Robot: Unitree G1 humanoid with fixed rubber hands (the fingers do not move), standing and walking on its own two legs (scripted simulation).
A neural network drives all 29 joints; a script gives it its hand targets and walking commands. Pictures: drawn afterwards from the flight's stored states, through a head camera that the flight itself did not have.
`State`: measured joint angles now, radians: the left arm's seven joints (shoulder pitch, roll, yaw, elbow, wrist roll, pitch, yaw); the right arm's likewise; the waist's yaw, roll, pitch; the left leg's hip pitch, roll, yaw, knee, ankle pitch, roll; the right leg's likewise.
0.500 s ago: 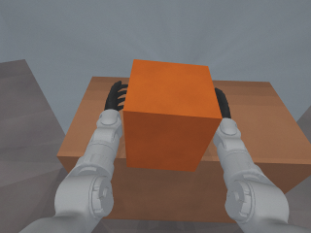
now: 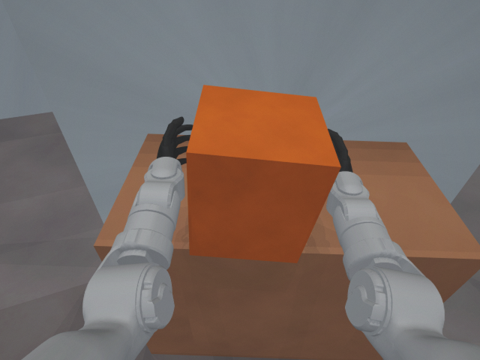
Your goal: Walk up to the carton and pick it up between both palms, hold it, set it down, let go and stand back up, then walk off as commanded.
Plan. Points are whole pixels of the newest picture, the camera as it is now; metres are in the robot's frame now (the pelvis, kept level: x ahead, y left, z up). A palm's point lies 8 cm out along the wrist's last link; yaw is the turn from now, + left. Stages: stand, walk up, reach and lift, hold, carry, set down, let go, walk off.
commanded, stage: reach and lift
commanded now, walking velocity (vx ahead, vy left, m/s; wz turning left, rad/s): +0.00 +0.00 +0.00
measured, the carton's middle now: (251, 177) +0.42 +0.00 +0.12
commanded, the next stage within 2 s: hold in 1.78 s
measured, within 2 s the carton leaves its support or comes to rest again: neither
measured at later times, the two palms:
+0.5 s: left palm (151, 147) +0.38 +0.16 +0.21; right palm (339, 157) +0.39 -0.13 +0.20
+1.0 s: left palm (150, 140) +0.38 +0.16 +0.23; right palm (345, 150) +0.38 -0.14 +0.22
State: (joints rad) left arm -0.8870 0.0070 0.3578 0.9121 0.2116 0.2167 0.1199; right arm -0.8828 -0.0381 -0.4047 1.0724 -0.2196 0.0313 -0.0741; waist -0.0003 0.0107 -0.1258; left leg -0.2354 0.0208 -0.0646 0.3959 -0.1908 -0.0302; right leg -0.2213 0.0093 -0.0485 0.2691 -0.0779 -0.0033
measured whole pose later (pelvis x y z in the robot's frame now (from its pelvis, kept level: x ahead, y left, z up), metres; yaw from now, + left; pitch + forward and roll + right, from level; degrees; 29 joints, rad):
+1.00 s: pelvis -0.01 +0.00 +0.00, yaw +0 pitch -4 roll -2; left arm -0.90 0.05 0.30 0.68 0.23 0.56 0.07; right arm -0.95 -0.04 -0.30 0.97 -0.05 0.29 -0.12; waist -0.03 -0.01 -0.13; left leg -0.13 0.02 -0.06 0.40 -0.19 -0.02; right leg -0.11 0.01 -0.05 0.26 -0.07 0.00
